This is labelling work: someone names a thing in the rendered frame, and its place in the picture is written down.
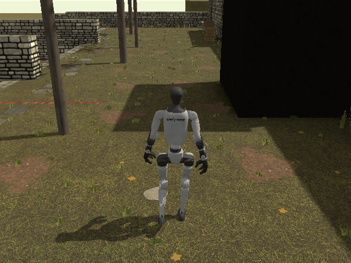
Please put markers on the right robot shin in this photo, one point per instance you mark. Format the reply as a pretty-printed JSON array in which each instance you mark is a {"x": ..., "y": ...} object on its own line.
[{"x": 184, "y": 197}]

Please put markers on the left robot upper arm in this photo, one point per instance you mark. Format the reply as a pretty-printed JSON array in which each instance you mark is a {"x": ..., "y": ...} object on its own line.
[{"x": 156, "y": 123}]

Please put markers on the robot left forearm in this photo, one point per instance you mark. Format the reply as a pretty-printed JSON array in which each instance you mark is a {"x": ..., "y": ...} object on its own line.
[{"x": 149, "y": 144}]

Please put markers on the left robot hand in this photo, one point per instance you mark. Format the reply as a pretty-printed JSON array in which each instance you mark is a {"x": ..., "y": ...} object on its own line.
[{"x": 146, "y": 155}]

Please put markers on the robot right forearm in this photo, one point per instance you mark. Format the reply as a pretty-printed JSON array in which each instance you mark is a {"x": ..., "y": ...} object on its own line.
[{"x": 201, "y": 149}]

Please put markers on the robot left thigh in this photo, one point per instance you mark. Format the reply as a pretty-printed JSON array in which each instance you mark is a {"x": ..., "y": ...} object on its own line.
[{"x": 162, "y": 164}]

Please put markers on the right robot hand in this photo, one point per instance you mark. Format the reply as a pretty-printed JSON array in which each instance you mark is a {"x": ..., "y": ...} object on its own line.
[{"x": 204, "y": 166}]

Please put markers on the right robot upper arm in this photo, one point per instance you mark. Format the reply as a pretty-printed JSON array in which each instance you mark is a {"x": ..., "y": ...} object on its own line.
[{"x": 195, "y": 125}]

